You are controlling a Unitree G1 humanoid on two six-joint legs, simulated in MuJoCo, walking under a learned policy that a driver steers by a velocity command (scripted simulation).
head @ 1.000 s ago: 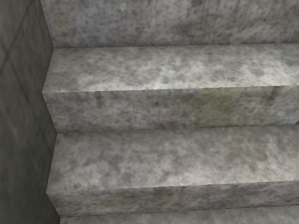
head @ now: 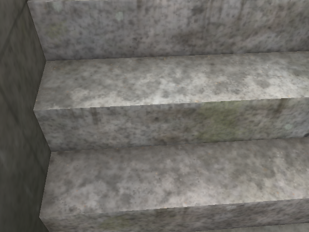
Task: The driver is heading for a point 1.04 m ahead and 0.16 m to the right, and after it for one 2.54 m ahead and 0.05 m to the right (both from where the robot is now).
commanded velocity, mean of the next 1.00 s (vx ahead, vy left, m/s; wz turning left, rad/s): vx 0.49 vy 0.00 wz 0.00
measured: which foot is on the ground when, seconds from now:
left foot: down 0.00-1.00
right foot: down 0.00-1.00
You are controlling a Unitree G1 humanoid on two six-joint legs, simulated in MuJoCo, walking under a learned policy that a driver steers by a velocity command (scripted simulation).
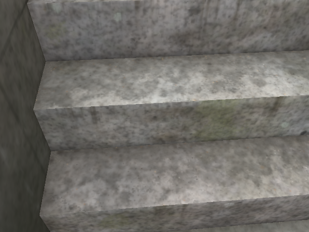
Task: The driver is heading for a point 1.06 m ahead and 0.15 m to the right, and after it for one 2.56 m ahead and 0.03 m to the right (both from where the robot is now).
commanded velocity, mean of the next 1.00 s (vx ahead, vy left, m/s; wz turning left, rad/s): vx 0.50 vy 0.00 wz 0.00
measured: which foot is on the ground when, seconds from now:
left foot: down 0.00-1.00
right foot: down 0.00-1.00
